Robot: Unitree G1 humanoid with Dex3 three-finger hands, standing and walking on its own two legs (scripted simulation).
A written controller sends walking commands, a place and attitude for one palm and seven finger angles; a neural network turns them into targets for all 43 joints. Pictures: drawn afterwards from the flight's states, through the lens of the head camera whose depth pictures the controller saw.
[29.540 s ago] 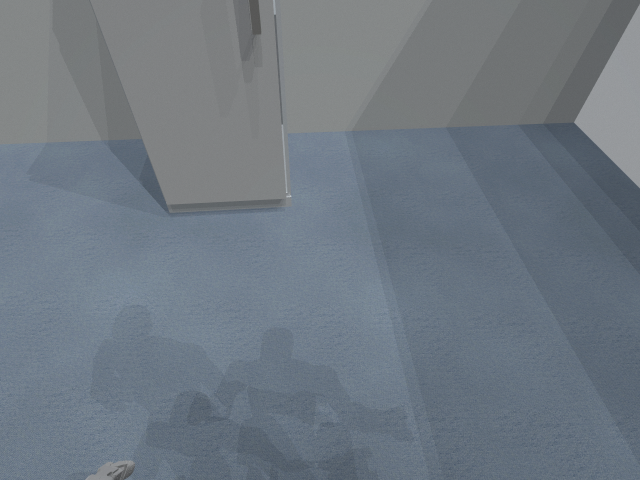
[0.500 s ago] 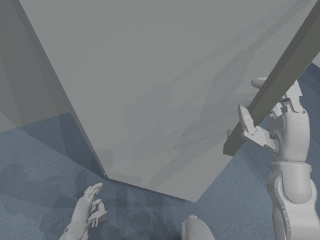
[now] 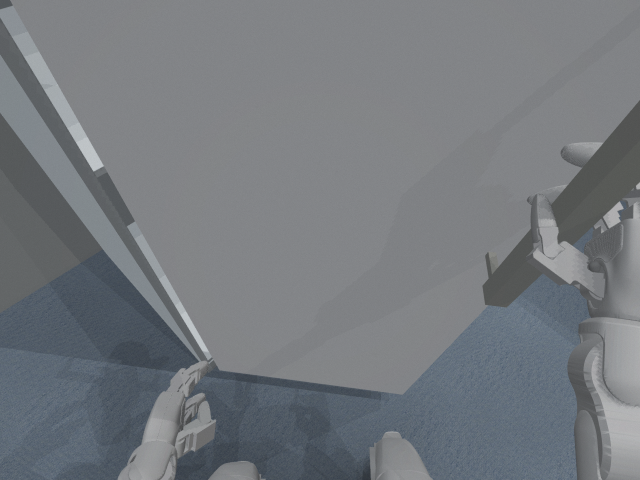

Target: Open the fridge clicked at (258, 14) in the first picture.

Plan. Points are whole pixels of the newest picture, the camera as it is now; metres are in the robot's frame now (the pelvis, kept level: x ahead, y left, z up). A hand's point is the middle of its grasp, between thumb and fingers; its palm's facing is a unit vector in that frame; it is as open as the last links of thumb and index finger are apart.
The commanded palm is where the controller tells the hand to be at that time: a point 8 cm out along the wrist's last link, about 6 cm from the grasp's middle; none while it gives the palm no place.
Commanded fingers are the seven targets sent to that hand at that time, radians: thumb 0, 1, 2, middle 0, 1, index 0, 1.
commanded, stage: walk backward, drawing the door open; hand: right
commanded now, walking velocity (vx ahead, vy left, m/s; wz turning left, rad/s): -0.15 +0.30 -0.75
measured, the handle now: (575, 183) +0.35 -0.19 +0.23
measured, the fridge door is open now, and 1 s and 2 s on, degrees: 53 70 71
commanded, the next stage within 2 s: stop walking and hold the door back in 0.42 s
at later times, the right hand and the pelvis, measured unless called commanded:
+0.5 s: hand (526, 377) +0.19 -0.12 +0.20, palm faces +0.54 +0.81 -0.21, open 6.9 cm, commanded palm +0.13 -0.14 +0.20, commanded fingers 0.00 -0.90 -0.90 0.45 1.40 0.45 1.40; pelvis -0.03 +0.16 +0.02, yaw -21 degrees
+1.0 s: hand (526, 376) +0.19 -0.11 +0.21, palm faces +0.66 +0.73 -0.18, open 6.0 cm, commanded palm +0.13 -0.15 +0.19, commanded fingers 0.00 -0.90 -0.90 0.45 1.40 0.45 1.40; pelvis -0.08 +0.24 +0.02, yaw -32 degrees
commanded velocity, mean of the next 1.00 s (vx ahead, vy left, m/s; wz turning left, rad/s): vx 0.00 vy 0.03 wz -0.37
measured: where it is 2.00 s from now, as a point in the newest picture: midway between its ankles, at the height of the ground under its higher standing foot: outside the picture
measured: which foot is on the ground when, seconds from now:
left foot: down 0.00-0.20, up 0.22-0.50, down 0.52-1.00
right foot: up 0.00-0.18, down 0.20-0.52, up 0.54-1.00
